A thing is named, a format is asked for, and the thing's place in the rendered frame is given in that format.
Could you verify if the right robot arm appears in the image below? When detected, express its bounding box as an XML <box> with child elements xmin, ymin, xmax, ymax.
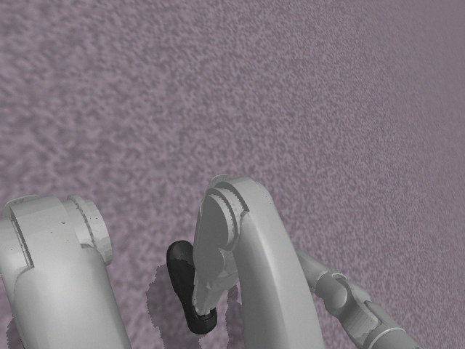
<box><xmin>315</xmin><ymin>270</ymin><xmax>427</xmax><ymax>349</ymax></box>

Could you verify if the right robot hand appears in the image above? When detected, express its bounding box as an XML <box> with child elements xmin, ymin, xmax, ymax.
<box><xmin>295</xmin><ymin>249</ymin><xmax>332</xmax><ymax>294</ymax></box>

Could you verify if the right robot foot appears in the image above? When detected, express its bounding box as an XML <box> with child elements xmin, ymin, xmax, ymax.
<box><xmin>166</xmin><ymin>240</ymin><xmax>217</xmax><ymax>334</ymax></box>

